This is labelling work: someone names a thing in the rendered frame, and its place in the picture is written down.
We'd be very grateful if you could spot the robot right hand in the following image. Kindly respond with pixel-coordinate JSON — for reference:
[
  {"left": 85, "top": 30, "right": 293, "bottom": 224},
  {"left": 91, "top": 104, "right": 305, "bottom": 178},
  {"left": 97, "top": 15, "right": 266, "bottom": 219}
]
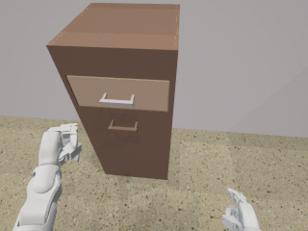
[{"left": 222, "top": 188, "right": 261, "bottom": 231}]

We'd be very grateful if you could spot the drawer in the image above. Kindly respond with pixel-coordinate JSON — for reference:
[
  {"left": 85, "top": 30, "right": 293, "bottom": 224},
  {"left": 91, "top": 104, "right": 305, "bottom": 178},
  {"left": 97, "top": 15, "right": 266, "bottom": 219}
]
[{"left": 66, "top": 75, "right": 170, "bottom": 112}]

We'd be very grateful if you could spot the cabinet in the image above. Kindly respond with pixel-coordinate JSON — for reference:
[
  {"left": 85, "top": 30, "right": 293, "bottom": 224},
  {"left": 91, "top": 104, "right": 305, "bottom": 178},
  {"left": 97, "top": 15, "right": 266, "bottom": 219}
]
[{"left": 46, "top": 3, "right": 180, "bottom": 180}]

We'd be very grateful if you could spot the handle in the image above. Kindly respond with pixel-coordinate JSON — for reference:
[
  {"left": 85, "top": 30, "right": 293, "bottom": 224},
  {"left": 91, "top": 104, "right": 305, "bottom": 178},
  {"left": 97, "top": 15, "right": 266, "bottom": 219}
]
[
  {"left": 108, "top": 126, "right": 138, "bottom": 134},
  {"left": 99, "top": 92, "right": 135, "bottom": 107}
]

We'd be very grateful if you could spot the left robot forearm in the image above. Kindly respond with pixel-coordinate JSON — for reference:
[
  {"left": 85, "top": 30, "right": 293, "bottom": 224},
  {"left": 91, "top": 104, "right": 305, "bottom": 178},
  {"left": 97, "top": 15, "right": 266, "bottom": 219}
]
[{"left": 13, "top": 165, "right": 63, "bottom": 231}]

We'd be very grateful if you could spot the robot left hand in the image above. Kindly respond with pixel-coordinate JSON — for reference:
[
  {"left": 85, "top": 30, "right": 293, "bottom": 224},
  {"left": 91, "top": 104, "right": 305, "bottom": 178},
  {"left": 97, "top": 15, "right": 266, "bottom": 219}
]
[{"left": 38, "top": 123, "right": 82, "bottom": 168}]

